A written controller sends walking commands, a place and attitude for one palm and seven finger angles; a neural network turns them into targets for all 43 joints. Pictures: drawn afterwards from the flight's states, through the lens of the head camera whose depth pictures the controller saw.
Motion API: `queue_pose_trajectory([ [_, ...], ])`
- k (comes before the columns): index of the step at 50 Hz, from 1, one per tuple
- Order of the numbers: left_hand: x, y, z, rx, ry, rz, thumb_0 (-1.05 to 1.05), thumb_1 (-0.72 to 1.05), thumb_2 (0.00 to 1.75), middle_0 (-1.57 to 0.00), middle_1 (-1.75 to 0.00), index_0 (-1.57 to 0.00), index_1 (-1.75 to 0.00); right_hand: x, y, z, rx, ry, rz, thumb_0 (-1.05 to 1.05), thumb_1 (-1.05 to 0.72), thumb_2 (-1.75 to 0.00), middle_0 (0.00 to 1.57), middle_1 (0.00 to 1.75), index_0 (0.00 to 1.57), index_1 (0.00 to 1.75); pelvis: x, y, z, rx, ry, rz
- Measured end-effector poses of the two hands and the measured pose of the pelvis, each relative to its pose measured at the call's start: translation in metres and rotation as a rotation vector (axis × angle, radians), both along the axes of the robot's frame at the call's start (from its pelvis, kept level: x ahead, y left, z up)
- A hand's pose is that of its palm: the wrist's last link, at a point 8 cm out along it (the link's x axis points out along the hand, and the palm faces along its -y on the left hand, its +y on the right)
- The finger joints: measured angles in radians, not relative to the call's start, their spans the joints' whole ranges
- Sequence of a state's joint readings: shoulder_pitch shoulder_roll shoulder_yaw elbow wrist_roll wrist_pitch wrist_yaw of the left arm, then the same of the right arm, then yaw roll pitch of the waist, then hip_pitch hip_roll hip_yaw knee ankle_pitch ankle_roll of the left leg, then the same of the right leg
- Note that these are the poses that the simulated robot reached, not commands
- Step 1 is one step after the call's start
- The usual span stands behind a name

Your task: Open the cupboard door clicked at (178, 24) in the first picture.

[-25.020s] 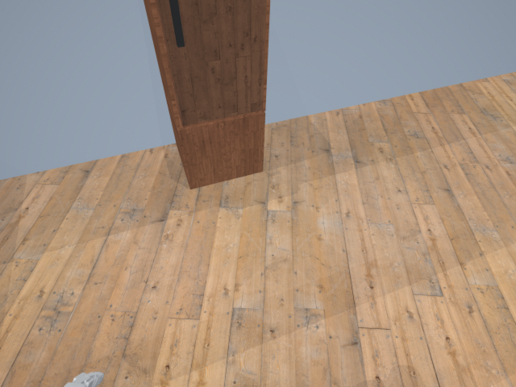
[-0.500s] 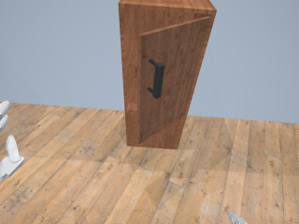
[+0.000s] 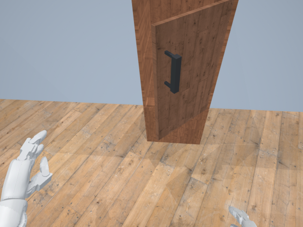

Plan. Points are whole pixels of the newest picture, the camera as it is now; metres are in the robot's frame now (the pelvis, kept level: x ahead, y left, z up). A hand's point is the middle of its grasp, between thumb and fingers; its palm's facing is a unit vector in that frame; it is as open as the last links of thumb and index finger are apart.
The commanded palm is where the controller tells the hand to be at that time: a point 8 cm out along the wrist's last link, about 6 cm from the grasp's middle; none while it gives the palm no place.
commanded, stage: let the arm hang, fingers relaxed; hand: left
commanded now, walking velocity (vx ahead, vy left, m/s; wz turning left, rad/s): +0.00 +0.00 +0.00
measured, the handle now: (171, 72) +0.60 -0.03 +0.09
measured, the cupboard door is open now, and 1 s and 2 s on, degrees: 42 42 42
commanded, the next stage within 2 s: look to check the result in 1.02 s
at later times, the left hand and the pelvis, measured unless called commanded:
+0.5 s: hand out of the picture -0.04 +0.20 -0.15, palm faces +0.03 -0.97 -0.24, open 7.2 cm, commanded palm none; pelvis -0.02 +0.00 +0.02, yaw +0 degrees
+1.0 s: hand out of the picture -0.03 +0.17 -0.16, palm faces +0.04 -0.98 -0.19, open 7.3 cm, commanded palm none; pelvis -0.03 +0.01 +0.02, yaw +0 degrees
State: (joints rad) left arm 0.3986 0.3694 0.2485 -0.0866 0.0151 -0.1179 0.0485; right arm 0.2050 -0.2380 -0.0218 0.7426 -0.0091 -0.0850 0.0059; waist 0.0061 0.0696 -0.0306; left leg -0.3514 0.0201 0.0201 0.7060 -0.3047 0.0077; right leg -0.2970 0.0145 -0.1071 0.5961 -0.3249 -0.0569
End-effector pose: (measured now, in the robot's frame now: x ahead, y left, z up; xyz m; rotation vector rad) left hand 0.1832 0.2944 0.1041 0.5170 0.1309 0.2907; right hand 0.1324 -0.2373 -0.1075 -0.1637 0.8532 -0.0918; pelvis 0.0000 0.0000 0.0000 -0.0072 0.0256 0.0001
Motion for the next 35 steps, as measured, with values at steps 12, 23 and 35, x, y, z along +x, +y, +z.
queue_pose_trajectory([
  [12, -0.146, -0.07, -0.238, -0.486, 1.046, 0.217, -0.02, 1.01, 0.9, -0.21, -0.3, -0.21, -0.3, -0.084, -0.005, -0.014, -0.073, 0.376, -0.049, 0.0, -0.91, -0.9, 0.2, 0.3, 0.2, 0.3, -0.01, -0.001, 0.006, 0.014, -0.027, 0.006],
  [23, -0.226, -0.048, -0.226, -0.437, 1.241, 0.32, -0.01, 0.95, 0.9, -0.2, -0.3, -0.21, -0.3, -0.154, 0.021, -0.027, 0.009, 0.575, -0.073, 0.0, -0.91, -0.9, 0.2, 0.3, 0.2, 0.3, -0.021, 0.003, 0.016, 0.005, -0.048, 0.008],
  [35, -0.222, -0.062, -0.228, -0.456, 1.21, 0.286, 0.0, 0.91, 0.9, -0.2, -0.3, -0.2, -0.3, -0.187, 0.041, -0.033, 0.064, 0.607, -0.101, 0.0, -0.91, -0.9, 0.2, 0.3, 0.2, 0.3, -0.03, 0.007, 0.016, 0.011, -0.062, -0.004],
])
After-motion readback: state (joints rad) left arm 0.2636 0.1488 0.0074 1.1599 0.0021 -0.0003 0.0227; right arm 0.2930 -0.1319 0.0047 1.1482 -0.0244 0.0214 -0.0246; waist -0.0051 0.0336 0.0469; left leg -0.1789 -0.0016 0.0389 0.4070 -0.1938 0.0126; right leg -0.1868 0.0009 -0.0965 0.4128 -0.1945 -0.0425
